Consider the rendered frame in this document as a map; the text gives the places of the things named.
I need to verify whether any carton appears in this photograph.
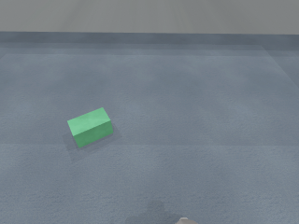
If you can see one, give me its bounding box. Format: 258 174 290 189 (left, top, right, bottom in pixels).
67 107 113 148

